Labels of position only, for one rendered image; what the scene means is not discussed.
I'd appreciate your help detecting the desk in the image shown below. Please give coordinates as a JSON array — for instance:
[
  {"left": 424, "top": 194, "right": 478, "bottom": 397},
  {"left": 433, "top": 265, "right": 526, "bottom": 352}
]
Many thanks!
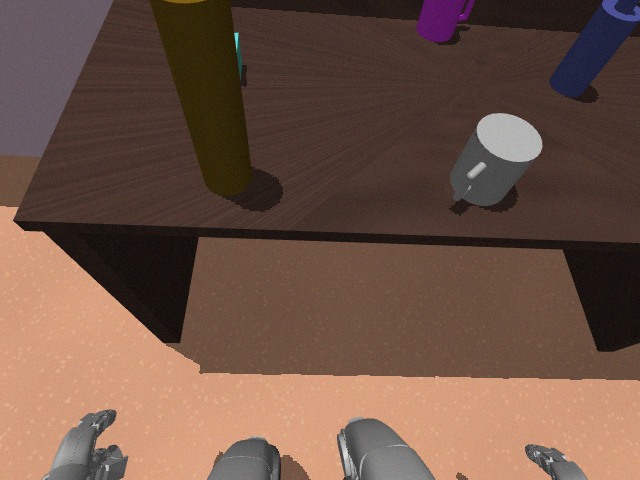
[{"left": 13, "top": 0, "right": 640, "bottom": 352}]

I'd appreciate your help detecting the left robot arm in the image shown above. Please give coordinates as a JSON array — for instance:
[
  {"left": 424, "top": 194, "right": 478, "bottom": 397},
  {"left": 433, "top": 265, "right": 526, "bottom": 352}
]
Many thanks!
[{"left": 41, "top": 463, "right": 92, "bottom": 480}]

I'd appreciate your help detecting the left robot hand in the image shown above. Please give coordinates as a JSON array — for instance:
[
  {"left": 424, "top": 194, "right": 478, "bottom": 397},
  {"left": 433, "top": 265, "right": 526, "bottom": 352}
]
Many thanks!
[{"left": 50, "top": 409, "right": 128, "bottom": 480}]

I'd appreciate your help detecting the right robot hand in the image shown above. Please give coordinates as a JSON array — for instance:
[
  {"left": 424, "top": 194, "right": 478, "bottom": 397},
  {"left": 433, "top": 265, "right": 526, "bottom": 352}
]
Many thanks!
[{"left": 525, "top": 444, "right": 588, "bottom": 480}]

